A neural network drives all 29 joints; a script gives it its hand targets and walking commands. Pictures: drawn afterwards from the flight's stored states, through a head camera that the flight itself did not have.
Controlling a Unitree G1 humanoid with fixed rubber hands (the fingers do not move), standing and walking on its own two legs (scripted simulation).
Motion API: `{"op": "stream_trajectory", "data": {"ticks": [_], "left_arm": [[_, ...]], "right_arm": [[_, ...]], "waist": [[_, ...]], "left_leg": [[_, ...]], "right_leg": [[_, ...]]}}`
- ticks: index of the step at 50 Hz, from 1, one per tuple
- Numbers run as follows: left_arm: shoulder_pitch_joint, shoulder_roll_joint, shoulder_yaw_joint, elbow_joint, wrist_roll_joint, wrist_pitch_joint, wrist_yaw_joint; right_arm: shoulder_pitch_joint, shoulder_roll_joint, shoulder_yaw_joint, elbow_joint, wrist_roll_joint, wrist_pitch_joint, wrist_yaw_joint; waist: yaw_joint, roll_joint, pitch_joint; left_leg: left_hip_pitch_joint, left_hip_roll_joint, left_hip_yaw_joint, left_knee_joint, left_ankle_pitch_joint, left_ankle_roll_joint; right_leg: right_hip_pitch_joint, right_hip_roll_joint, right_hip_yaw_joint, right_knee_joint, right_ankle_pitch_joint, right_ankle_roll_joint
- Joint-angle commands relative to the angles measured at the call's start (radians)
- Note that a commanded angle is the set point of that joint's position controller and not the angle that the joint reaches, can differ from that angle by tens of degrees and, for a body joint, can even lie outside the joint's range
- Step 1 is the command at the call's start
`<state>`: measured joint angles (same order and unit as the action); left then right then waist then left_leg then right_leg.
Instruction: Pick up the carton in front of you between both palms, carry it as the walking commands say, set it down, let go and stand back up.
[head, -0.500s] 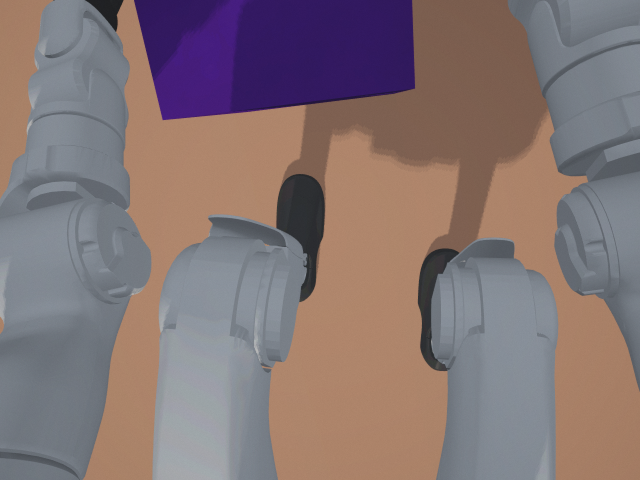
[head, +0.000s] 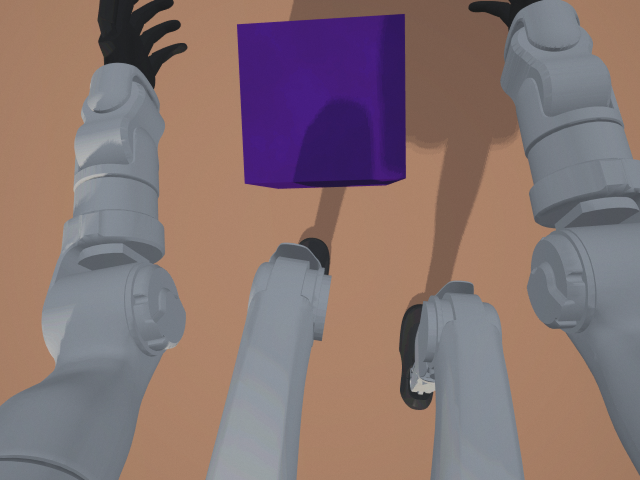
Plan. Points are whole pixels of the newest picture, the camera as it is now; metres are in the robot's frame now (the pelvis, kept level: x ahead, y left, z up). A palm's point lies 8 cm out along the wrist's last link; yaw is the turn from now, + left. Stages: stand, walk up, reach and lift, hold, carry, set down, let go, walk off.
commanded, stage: set down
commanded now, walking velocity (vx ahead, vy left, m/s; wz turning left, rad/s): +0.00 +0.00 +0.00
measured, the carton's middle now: (326, 121) +0.49 +0.14 -0.35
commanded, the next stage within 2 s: let go in 0.48 s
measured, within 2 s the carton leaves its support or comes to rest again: neither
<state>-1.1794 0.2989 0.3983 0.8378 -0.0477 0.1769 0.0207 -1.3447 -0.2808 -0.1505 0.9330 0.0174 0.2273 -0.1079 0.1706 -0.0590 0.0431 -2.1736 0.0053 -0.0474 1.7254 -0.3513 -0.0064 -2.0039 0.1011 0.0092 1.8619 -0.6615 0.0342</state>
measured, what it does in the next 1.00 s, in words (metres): rises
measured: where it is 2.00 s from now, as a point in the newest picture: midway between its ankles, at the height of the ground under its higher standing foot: (360, 340)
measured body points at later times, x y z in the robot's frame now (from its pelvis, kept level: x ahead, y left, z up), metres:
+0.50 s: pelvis +0.03 +0.01 +0.13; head +0.33 +0.06 +0.47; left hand +0.47 +0.34 +0.03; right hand +0.59 -0.05 +0.04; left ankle +0.15 +0.12 -0.44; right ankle +0.06 -0.12 -0.44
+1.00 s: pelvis +0.08 +0.03 +0.25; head +0.27 +0.07 +0.65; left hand +0.35 +0.32 +0.15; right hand +0.44 -0.10 +0.14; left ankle +0.15 +0.12 -0.44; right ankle +0.06 -0.12 -0.44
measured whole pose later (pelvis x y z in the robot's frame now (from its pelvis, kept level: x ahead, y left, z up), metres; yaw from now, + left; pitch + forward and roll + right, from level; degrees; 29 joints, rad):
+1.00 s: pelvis +0.08 +0.03 +0.25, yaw +3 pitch +27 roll -2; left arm -0.26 0.25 0.16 0.51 0.01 0.08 -0.13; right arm -0.37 -0.08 -0.17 0.56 -0.10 0.10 -0.09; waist 0.10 -0.01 -0.02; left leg -1.04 -0.02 0.00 0.75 -0.19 0.04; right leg -0.88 0.03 0.08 0.80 -0.39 0.05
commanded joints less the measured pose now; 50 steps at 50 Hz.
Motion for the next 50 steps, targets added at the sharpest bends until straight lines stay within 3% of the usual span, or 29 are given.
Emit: {"op": "stream_trajectory", "data": {"ticks": [1, 8, 16, 23, 26, 30, 34, 39, 43, 50], "left_arm": [[-0.166, 0.154, 0.028, -0.146, 0.002, -0.006, -0.008], [-0.098, 0.159, 0.030, -0.204, -0.019, 0.017, -0.032], [-0.044, 0.129, 0.020, -0.194, -0.012, 0.012, -0.049], [-0.009, 0.099, 0.033, -0.171, 0.024, -0.013, -0.052], [0.024, 0.082, 0.039, -0.161, 0.051, -0.027, -0.060], [0.150, 0.075, 0.030, -0.185, 0.092, -0.044, -0.087], [0.323, 0.077, -0.009, -0.258, 0.130, -0.055, -0.125], [0.521, 0.089, -0.092, -0.355, 0.127, -0.069, -0.159], [0.682, 0.067, -0.164, -0.386, 0.093, -0.092, -0.166], [0.973, 0.018, -0.256, -0.441, 0.041, -0.131, -0.145]], "right_arm": [[-0.241, -0.071, 0.007, -0.168, -0.004, -0.008, 0.000], [-0.187, -0.055, 0.018, -0.258, -0.012, 0.022, 0.001], [-0.106, -0.049, -0.008, -0.216, -0.026, 0.013, 0.014], [-0.062, -0.036, -0.026, -0.167, -0.040, -0.016, 0.038], [-0.020, -0.016, -0.048, -0.154, -0.066, -0.029, 0.042], [0.124, 0.039, -0.075, -0.198, -0.111, -0.041, 0.021], [0.327, 0.113, -0.083, -0.318, -0.150, -0.052, -0.016], [0.526, 0.153, -0.062, -0.479, -0.145, -0.076, -0.038], [0.680, 0.154, -0.041, -0.514, -0.128, -0.108, -0.021], [0.974, 0.116, -0.025, -0.457, -0.116, -0.170, 0.040]], "waist": [[0.085, -0.025, -1.159], [0.075, -0.073, -1.215], [0.054, -0.033, -1.143], [0.055, -0.015, -1.068], [0.042, -0.015, -1.048], [0.024, -0.008, -1.099], [0.007, 0.009, -1.107], [0.001, 0.047, -0.971], [-0.019, 0.070, -0.828], [-0.068, 0.124, -0.625]], "left_leg": [[1.067, -0.043, 0.120, -0.122, 0.348, -0.042], [1.136, -0.051, 0.128, -0.235, 0.448, -0.031], [1.258, -0.045, 0.114, -0.390, 0.479, -0.033], [1.365, -0.036, 0.096, -0.535, 0.492, -0.027], [1.403, -0.033, 0.093, -0.589, 0.490, -0.025], [1.532, -0.037, 0.094, -0.651, 0.570, -0.016], [1.673, -0.039, 0.085, -0.719, 0.634, -0.001], [1.823, -0.029, 0.051, -0.825, 0.574, 0.010], [1.921, -0.017, 0.003, -0.910, 0.476, 0.011], [2.089, 0.001, -0.066, -1.040, 0.392, -0.008]], "right_leg": [[0.189, 0.048, -0.092, -0.285, 0.118, 0.007], [0.366, 0.046, -0.082, -0.407, 0.219, 0.017], [0.429, 0.038, -0.063, -0.569, 0.254, 0.019], [0.499, 0.025, -0.041, -0.715, 0.277, 0.020], [0.547, 0.019, -0.036, -0.775, 0.295, 0.024], [0.656, 0.020, -0.034, -0.859, 0.377, 0.031], [0.762, 0.022, -0.029, -0.945, 0.445, 0.037], [0.840, 0.012, -0.027, -1.050, 0.382, 0.032], [0.873, -0.001, -0.024, -1.116, 0.313, 0.021], [0.986, -0.014, -0.020, -1.200, 0.281, -0.010]]}}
